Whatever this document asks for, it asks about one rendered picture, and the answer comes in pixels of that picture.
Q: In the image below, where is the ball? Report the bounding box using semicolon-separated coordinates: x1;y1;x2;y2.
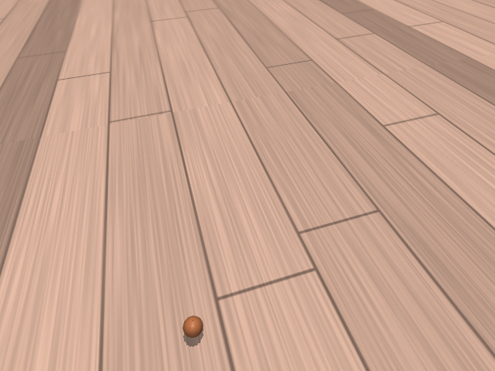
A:
183;316;203;338

